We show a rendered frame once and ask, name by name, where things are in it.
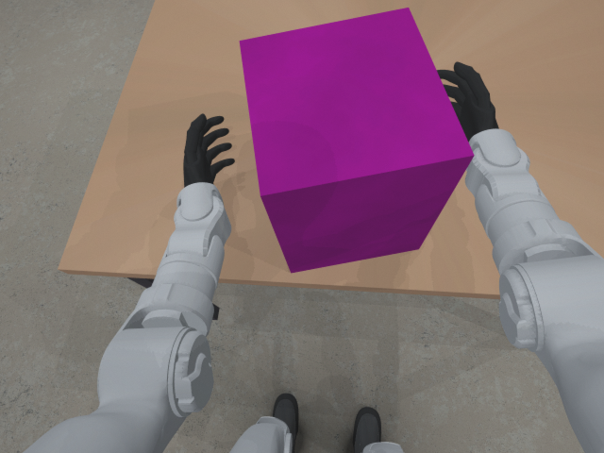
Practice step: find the robot left upper arm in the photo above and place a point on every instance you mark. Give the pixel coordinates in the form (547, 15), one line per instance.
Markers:
(151, 379)

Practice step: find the left robot hand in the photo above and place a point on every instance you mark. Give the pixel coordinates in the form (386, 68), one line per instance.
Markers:
(197, 160)

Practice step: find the robot left forearm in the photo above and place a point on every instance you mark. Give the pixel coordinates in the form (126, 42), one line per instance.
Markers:
(188, 274)

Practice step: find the robot left foot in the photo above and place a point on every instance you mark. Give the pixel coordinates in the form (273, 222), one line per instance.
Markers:
(286, 409)

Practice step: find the robot right forearm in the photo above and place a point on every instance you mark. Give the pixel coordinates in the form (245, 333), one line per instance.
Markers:
(516, 216)

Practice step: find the left robot thigh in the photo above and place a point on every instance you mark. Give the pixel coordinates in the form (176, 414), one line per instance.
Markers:
(264, 438)

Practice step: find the robot right upper arm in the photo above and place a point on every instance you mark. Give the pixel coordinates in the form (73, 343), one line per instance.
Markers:
(555, 308)

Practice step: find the carton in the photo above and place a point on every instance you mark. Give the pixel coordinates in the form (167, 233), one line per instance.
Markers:
(357, 145)

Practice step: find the table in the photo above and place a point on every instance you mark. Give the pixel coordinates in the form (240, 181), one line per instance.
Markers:
(542, 61)

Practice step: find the right robot hand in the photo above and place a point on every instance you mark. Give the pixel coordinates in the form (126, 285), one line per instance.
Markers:
(474, 109)

